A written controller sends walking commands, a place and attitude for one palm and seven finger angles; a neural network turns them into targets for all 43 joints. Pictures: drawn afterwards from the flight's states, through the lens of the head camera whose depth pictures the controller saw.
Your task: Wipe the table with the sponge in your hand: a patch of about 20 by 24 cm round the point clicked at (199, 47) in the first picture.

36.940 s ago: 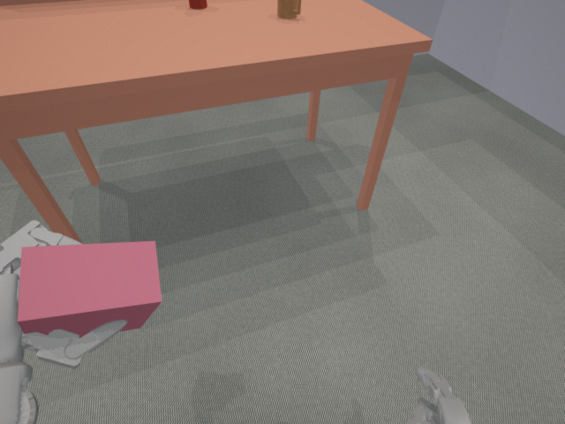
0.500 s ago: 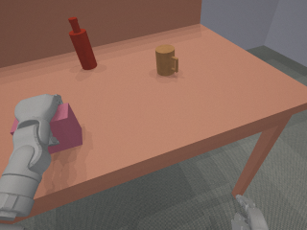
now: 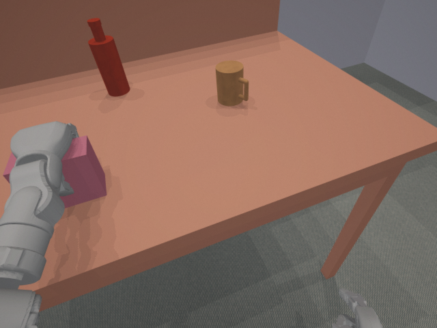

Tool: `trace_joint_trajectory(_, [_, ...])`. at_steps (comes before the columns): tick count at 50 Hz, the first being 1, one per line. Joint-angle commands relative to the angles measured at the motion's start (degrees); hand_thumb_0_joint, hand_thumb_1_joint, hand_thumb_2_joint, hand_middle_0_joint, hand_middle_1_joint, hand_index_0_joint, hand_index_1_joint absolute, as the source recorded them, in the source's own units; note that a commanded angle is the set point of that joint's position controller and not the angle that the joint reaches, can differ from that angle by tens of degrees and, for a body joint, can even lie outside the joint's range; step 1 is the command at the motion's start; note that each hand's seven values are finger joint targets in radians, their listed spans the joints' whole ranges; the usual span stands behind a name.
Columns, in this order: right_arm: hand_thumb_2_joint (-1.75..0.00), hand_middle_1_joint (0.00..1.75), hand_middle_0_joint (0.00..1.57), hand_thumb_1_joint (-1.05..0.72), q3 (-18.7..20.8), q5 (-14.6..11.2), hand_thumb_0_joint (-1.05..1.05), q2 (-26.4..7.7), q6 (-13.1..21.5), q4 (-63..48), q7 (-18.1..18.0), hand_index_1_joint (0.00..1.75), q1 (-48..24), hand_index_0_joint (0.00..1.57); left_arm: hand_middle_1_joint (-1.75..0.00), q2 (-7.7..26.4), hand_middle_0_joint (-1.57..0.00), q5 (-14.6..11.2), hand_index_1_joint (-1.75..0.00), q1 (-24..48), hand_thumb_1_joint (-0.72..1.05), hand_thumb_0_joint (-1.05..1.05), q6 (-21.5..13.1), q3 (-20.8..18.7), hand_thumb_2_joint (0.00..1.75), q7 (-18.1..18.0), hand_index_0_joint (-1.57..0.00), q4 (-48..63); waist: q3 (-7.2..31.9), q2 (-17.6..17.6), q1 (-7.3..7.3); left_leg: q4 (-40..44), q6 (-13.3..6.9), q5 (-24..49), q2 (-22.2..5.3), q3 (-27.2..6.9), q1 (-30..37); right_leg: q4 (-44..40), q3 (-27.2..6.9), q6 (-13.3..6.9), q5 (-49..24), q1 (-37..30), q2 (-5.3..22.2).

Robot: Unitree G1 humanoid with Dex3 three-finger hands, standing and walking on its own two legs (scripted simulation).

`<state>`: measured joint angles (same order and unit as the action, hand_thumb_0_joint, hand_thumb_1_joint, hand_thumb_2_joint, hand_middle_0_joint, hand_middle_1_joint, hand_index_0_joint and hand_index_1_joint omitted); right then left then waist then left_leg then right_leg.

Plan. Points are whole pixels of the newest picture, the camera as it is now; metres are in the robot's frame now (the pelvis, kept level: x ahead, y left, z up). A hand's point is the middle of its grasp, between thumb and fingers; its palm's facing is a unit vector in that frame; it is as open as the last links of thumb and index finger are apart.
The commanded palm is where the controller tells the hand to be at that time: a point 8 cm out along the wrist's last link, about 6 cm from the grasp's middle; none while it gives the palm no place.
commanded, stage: wipe forward along the first lane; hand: left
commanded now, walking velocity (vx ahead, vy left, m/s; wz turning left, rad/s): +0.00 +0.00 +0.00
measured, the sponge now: (66, 182) +0.34 +0.34 +0.10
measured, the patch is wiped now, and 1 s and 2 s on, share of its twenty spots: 0.55 0.65 0.80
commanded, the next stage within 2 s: slide across to the middle lane in 0.38 s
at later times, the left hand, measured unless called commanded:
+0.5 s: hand (60, 145) +0.40 +0.36 +0.15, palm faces -0.11 +0.02 -0.99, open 10.0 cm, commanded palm +0.38 +0.34 +0.18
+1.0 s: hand (93, 135) +0.43 +0.30 +0.15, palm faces +0.02 -0.01 -1.00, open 10.0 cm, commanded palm +0.40 +0.29 +0.20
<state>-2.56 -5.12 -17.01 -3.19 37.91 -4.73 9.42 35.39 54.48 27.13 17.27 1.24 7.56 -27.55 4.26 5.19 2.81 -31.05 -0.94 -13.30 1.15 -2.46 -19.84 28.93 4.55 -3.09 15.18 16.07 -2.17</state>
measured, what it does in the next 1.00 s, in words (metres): stands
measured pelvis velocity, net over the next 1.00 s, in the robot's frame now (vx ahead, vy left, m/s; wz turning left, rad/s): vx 0.02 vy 0.03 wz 0.00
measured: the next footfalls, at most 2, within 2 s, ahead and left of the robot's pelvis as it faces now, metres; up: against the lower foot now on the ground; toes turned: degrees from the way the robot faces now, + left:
none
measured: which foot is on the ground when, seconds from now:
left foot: down 0.00-1.00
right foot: down 0.00-1.00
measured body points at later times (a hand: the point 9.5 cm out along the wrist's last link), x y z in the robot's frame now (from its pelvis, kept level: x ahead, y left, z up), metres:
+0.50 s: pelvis +0.01 +0.01 +0.00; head +0.03 -0.02 +0.45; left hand +0.40 +0.35 +0.20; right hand +0.11 -0.27 -0.13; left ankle +0.03 +0.11 -0.73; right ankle +0.00 -0.09 -0.73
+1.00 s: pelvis +0.02 +0.03 +0.00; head +0.04 +0.00 +0.45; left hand +0.42 +0.30 +0.20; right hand +0.22 -0.20 -0.10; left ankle +0.03 +0.11 -0.73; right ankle +0.00 -0.09 -0.73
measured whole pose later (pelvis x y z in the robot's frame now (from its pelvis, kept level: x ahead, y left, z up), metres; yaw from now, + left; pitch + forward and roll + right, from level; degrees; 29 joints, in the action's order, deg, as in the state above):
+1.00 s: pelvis +0.02 +0.03 +0.00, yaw +0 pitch +5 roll -1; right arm -2.6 -5.2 -14.7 -1.6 37.7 -2.2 6.9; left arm 28.0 55.5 39.5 21.5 9.5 2.8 -33.8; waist 4.6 4.3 2.9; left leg -28.2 -2.8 -13.5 3.2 -1.8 -19.2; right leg 26.0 3.7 -1.3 15.3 15.3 -0.2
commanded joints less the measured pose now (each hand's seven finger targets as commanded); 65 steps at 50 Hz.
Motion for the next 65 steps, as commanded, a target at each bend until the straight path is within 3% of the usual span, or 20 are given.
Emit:
trace_joint_trajectory(1, [-0.9,0.3,0.2,-0.9,3.2,-0.1,0.0,-7.2,2.5,-7.6,-0.5,0.3,-4.9,0.2,-1.6,13.1,-1.2,2.7,-1.6,15.4,0.1,0.0,-0.7,-1.9,1.3,-0.1,-1.2,-2.6,5.3,-5.0,-1.61,3.5,-2.4,2.7,1.6,0.8,3.1,-6.9,-3.5,0.3,-4.1,0.9,1.5])
trace_joint_trajectory(3, [-0.9,0.3,0.2,-0.9,3.3,-0.1,0.0,-7.5,2.7,-7.4,-0.6,0.3,-4.1,0.2,-1.6,16.3,-1.2,2.8,-1.6,18.3,0.1,0.0,-1.8,-4.0,1.3,-0.1,-1.2,-4.0,6.1,-5.1,-1.74,3.5,-2.4,2.2,1.4,0.2,2.7,-7.1,-4.2,0.0,-3.5,0.9,1.6])
trace_joint_trajectory(8, [-0.9,0.3,0.2,-0.9,3.9,-0.1,0.0,-7.9,2.4,-6.9,-0.7,0.3,-1.9,0.2,-1.6,17.7,-1.2,3.1,-1.6,20.3,0.1,0.0,-4.9,-4.9,1.3,-0.3,-1.2,-7.1,8.2,-5.7,-1.95,2.9,-2.6,3.8,1.4,0.3,1.9,-6.8,-4.8,-0.1,-6.6,-0.4,1.7])
trace_joint_trajectory(10, [-0.9,0.3,0.2,-0.9,4.2,-0.2,0.0,-7.8,2.1,-6.4,-0.5,0.3,-0.7,0.2,-1.6,15.1,-1.2,3.3,-1.6,20.8,0.1,0.0,-5.6,-2.8,1.3,-0.6,-1.2,-8.4,7.9,-6.0,-2.67,2.8,-2.7,4.1,1.3,0.6,2.4,-6.7,-4.2,0.1,-7.1,0.5,1.6])
trace_joint_trajectory(13, [-0.9,0.3,0.2,-0.9,4.4,-0.1,0.0,-8.2,1.8,-6.2,-0.6,0.3,-0.6,0.2,-1.6,18.6,-1.2,2.5,-1.6,21.9,0.1,0.0,-6.7,-5.7,1.3,-1.1,-1.2,-9.3,8.6,-6.4,-2.23,2.8,-2.8,3.9,1.3,0.6,1.3,-7.0,-5.3,0.1,-7.7,-0.6,1.9])
trace_joint_trajectory(15, [-0.9,0.3,0.2,-0.9,4.4,-0.3,0.0,-8.3,1.5,-5.1,-0.6,0.3,0.8,0.2,-1.6,17.3,-1.2,3.4,-1.6,25.0,0.1,0.0,-7.0,-3.5,1.3,-1.4,-1.2,-12.3,7.5,-6.5,-3.43,3.0,-2.9,3.6,1.4,0.9,1.1,-7.0,-4.6,0.4,-7.0,0.8,1.6])
trace_joint_trajectory(23, [-0.9,0.3,0.2,-0.9,4.9,-0.2,0.0,-8.7,0.8,-4.5,-0.2,0.3,2.1,0.2,-1.6,19.3,-1.2,3.9,-1.6,26.1,0.1,0.0,-8.5,-5.3,1.3,-2.3,-1.2,-14.6,10.1,-6.3,-3.1,3.2,-3.0,6.8,1.0,0.5,1.8,-6.6,-4.6,-0.1,-10.5,-0.1,1.4])
trace_joint_trajectory(28, [-0.9,0.3,0.2,-0.9,5.2,-0.5,0.0,-7.6,1.4,-6.0,0.3,0.3,0.4,0.2,-1.6,13.8,-1.2,2.3,-1.6,27.5,0.1,0.0,-9.2,-2.0,1.3,-3.5,-1.2,-5.7,13.7,-3.6,-2.91,3.6,-3.0,9.4,0.5,-0.4,6.6,-6.4,-4.1,-0.5,-10.8,0.0,1.3])
trace_joint_trajectory(31, [-0.9,0.3,0.2,-0.9,5.2,-0.7,0.0,-7.5,1.5,-5.5,0.6,0.3,-0.1,0.2,-1.6,12.8,-1.2,0.8,-1.6,26.0,0.1,0.0,-7.0,-2.2,1.3,-4.8,-1.2,-6.1,11.9,-5.0,-2.7,4.3,-2.9,8.4,0.4,-0.6,7.0,-7.1,-3.6,-0.2,-9.5,0.2,1.0])
trace_joint_trajectory(33, [-0.9,0.3,0.2,-0.9,4.8,-0.9,0.0,-7.0,2.4,-6.1,0.8,0.3,-2.3,0.2,-1.6,11.5,-1.2,0.3,-1.6,29.9,0.1,0.0,-6.1,-0.9,1.3,-5.4,-1.2,-1.0,13.0,-1.8,-2.4,4.8,-2.7,9.6,0.3,-1.3,9.1,-6.6,-3.5,-0.7,-9.6,0.6,1.1])
trace_joint_trajectory(37, [-0.9,0.3,0.2,-0.9,4.3,-0.9,0.0,-6.4,3.0,-5.9,1.3,0.3,-3.6,0.2,-1.6,7.9,-1.2,1.1,-1.6,32.6,0.1,0.0,-1.9,2.6,1.3,-6.3,-1.2,0.6,12.1,-2.1,-2.63,5.8,-2.1,9.2,0.2,-2.2,10.7,-6.2,-2.2,-0.8,-8.1,1.7,0.7])
trace_joint_trajectory(43, [-0.9,0.3,0.2,-0.9,3.4,-0.4,0.0,-5.9,4.2,-6.9,1.7,0.3,-6.1,0.2,-1.6,9.9,-1.2,2.0,-1.6,38.0,0.1,0.0,2.5,1.2,1.3,-6.7,-1.2,4.6,16.5,-0.3,-1.05,5.7,-1.1,14.5,0.4,-2.9,12.8,-5.1,-2.0,-1.7,-11.2,-1.3,0.6])
trace_joint_trajectory(46, [-0.9,0.3,0.2,-0.9,3.3,-0.1,0.0,-5.6,4.0,-6.7,2.2,0.3,-6.0,0.2,-1.6,7.7,-1.2,2.9,-1.6,37.3,0.1,0.0,4.3,2.4,1.3,-6.7,-1.2,3.2,17.1,-1.2,-0.97,5.3,-0.6,17.3,0.3,-2.6,13.8,-4.6,-1.4,-1.6,-12.4,-1.5,0.5])
trace_joint_trajectory(52, [-0.9,0.3,0.2,-0.9,3.0,0.2,0.0,-5.0,3.6,-7.3,2.7,0.3,-7.5,0.2,-1.6,3.6,-1.2,3.0,-1.6,38.2,0.1,0.0,6.8,5.0,1.3,-6.9,-1.2,4.5,19.1,-2.8,-0.92,4.4,-0.3,21.3,0.3,-2.1,14.8,-4.0,-1.3,-1.4,-15.6,-2.6,0.7])
trace_joint_trajectory(53, [-0.9,0.3,0.2,-0.9,2.8,0.3,0.0,-5.1,3.6,-7.3,2.6,0.3,-7.8,0.2,-1.6,5.3,-1.2,2.7,-1.6,37.5,0.1,0.0,7.2,3.0,1.3,-7.0,-1.2,4.2,18.7,-2.7,-0.5,4.6,-0.3,21.6,0.3,-2.3,14.0,-4.2,-1.4,-1.7,-16.2,-3.2,0.6])
trace_joint_trajectory(54, [-0.9,0.3,0.2,-0.9,2.7,0.2,0.0,-4.9,3.5,-7.3,2.6,0.3,-7.9,0.2,-1.6,2.6,-1.2,2.7,-1.6,38.9,0.1,0.0,7.5,5.9,1.3,-6.8,-1.2,4.6,18.1,-2.5,-1.17,4.4,-0.3,22.2,0.5,-2.0,14.2,-4.0,-1.3,-1.5,-17.0,-3.1,0.7])
trace_joint_trajectory(58, [-0.9,0.3,0.2,-0.9,2.6,0.3,0.0,-5.0,3.5,-7.3,2.5,0.3,-8.3,0.2,-1.6,3.9,-1.2,2.1,-1.6,38.4,0.1,0.0,8.6,4.3,1.3,-6.3,-1.2,4.8,19.9,-3.5,-0.66,3.8,-0.7,23.3,0.8,-1.5,13.8,-3.8,-1.8,-1.4,-20.8,-5.4,0.9])
trace_joint_trajectory(61, [-0.9,0.3,0.2,-0.9,2.7,0.2,0.0,-5.0,3.1,-6.5,2.6,0.3,-7.5,0.2,-1.6,2.2,-1.2,2.9,-1.6,39.5,0.1,0.0,9.2,6.4,1.3,-5.6,-1.2,3.9,19.4,-3.9,-1.64,3.1,-0.9,24.1,1.0,-1.0,14.1,-3.3,-1.6,-1.1,-22.6,-4.9,1.0])
trace_joint_trajectory(63, [-0.9,0.3,0.2,-0.9,2.7,0.3,0.0,-5.2,2.9,-7.1,2.5,0.3,-8.3,0.2,-1.6,3.8,-1.2,2.2,-1.6,35.2,0.1,0.0,9.2,4.0,1.3,-5.2,-1.2,4.2,19.2,-4.1,-0.58,3.5,-1.2,23.4,1.0,-1.0,13.1,-3.7,-2.0,-1.3,-22.9,-6.4,1.1])
trace_joint_trajectory(65, [-0.9,0.3,0.2,-0.9,2.9,0.3,0.0,-5.1,2.6,-7.4,2.9,0.3,-8.2,0.2,-1.6,1.9,-1.2,2.4,-1.6,31.6,0.1,0.0,9.0,5.2,1.3,-4.7,-1.2,6.0,19.8,-4.3,-0.53,2.9,-1.4,25.7,0.9,-0.5,13.4,-2.9,-1.9,-0.9,-25.6,-7.2,1.3])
